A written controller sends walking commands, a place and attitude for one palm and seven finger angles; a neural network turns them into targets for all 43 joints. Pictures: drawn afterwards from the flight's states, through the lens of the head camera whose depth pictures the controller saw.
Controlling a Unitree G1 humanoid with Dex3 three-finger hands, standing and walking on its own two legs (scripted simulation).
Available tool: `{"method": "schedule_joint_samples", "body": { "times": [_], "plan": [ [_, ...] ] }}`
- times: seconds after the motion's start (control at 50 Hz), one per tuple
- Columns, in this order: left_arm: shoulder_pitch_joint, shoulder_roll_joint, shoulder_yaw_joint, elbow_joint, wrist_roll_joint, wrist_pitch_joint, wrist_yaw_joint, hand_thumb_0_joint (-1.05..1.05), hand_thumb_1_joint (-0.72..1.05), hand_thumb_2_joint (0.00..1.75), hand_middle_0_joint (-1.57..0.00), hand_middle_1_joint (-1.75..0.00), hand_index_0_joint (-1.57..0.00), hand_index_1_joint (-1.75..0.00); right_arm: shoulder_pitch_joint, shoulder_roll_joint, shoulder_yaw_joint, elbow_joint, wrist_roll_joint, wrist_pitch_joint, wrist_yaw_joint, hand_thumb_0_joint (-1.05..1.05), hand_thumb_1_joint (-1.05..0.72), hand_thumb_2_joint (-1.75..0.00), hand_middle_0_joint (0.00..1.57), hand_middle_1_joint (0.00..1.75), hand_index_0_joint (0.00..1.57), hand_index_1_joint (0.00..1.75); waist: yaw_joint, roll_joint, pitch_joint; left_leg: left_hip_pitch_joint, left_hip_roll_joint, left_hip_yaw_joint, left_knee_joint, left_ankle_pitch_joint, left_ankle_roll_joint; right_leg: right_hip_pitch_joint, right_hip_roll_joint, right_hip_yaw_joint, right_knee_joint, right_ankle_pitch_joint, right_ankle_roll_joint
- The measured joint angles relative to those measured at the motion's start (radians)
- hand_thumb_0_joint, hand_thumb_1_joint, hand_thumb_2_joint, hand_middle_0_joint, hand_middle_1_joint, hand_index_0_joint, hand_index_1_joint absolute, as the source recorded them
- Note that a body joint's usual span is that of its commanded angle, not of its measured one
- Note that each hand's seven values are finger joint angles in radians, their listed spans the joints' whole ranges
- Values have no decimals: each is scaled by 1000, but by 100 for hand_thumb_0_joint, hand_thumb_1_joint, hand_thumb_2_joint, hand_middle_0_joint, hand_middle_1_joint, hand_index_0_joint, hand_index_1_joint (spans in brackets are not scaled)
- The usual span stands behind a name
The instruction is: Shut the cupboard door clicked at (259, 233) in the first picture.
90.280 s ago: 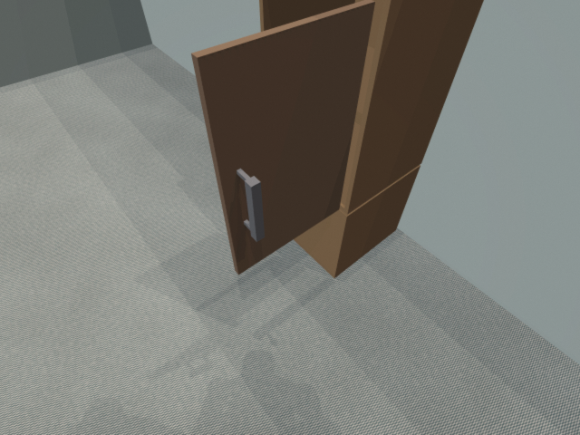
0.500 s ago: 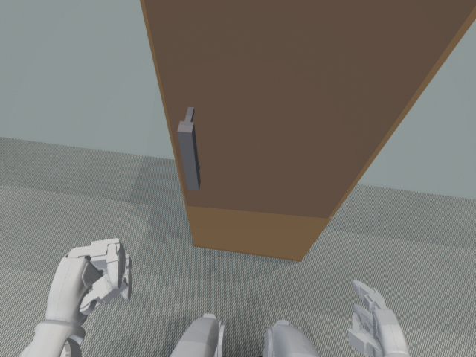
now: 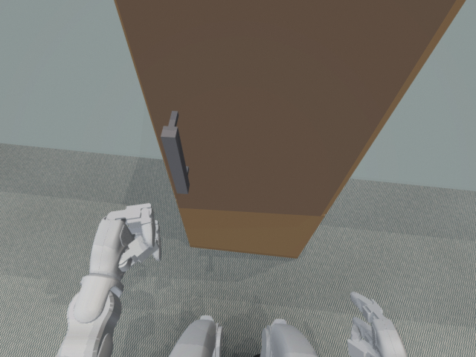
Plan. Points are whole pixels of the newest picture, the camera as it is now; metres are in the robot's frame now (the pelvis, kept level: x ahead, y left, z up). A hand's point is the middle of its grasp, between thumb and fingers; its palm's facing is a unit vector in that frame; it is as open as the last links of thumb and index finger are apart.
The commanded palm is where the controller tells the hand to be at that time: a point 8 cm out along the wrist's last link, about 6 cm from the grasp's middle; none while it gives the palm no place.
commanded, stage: bring the fist close to the handle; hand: left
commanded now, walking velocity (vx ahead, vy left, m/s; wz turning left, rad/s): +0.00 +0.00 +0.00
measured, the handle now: (179, 155) +0.46 +0.14 +0.03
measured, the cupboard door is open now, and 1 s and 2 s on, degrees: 3 3 0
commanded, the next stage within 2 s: push the door shut along its arc in 0.88 s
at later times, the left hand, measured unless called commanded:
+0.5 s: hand (194, 206) +0.35 +0.10 +0.04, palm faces -0.05 -1.00 -0.03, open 3.1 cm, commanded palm +0.33 +0.15 +0.04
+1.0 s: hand (192, 203) +0.36 +0.10 +0.04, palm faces -0.03 -1.00 -0.03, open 3.1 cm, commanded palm +0.34 +0.16 +0.04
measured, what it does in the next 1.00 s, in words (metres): stands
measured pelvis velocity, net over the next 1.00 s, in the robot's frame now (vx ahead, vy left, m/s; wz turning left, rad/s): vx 0.00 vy -0.01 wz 0.00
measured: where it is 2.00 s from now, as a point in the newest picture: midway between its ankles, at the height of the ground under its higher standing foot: outside the picture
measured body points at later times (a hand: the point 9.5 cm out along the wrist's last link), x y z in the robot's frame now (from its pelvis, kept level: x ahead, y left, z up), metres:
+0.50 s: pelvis +0.00 +0.00 +0.00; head +0.09 +0.00 +0.44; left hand +0.35 +0.15 +0.04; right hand +0.15 -0.24 -0.10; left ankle +0.02 +0.07 -0.63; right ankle +0.03 -0.08 -0.63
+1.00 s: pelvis +0.00 -0.01 +0.01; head +0.09 -0.01 +0.45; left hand +0.35 +0.16 +0.04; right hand +0.13 -0.26 -0.11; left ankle +0.02 +0.07 -0.63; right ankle +0.03 -0.08 -0.63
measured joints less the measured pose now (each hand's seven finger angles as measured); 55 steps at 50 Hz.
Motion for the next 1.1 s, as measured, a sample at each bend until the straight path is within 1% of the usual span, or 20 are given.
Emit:
{"method": "schedule_joint_samples", "body": {
  "times": [0.18,0.34,0.48,0.56,0.7,0.86,1.0,1.1],
  "plan": [
    [-73,-33,-39,60,32,-18,47,2,90,90,-130,-150,-130,-150,2,-2,-13,18,-6,23,12,1,-90,-90,20,30,20,30,-6,1,1,14,-2,10,-19,2,0,7,-2,12,-8,0,1],
    [-180,-55,-63,160,64,-29,101,2,90,90,-130,-150,-130,-150,-10,3,-13,29,-13,45,21,1,-90,-90,20,30,20,30,-9,-1,9,14,-5,13,-25,8,-2,5,-4,15,-8,2,-1],
    [-293,-72,-73,267,86,-41,136,2,90,90,-130,-150,-130,-150,-13,7,-12,45,-18,62,28,1,-90,-90,20,30,20,30,-15,0,11,11,-6,14,-30,15,-5,0,-5,15,-9,7,-3],
    [-341,-79,-57,321,92,-45,150,2,90,90,-130,-150,-130,-150,-9,10,-14,51,-20,75,33,1,-90,-90,20,30,20,30,-22,-3,10,12,-3,19,-38,20,-7,-4,-3,21,-12,12,-6],
    [-324,-75,-33,353,88,-77,147,2,90,90,-130,-150,-130,-150,17,8,-18,55,-18,96,36,1,-90,-90,20,30,20,30,-22,-6,9,37,0,29,-65,28,-11,13,1,33,-30,19,-8],
    [-339,-56,-22,386,72,-116,127,2,90,90,-130,-150,-130,-150,10,0,-25,76,-16,90,25,1,-90,-90,20,30,20,30,-23,-9,21,25,-1,19,-60,32,-16,6,0,22,-28,21,-14],
    [-351,-58,-16,391,64,-111,110,2,90,90,-130,-150,-130,-150,-4,-3,-29,75,-14,89,24,1,-90,-90,20,30,20,30,-22,-9,15,22,0,21,-60,32,-17,1,1,24,-27,22,-14],
    [-371,-48,-10,424,70,-112,94,2,90,90,-130,-150,-130,-150,-11,1,-22,70,-11,90,19,1,-90,-90,20,30,20,30,-24,-9,17,25,-1,21,-63,34,-16,4,0,24,-29,23,-13]
  ]
}}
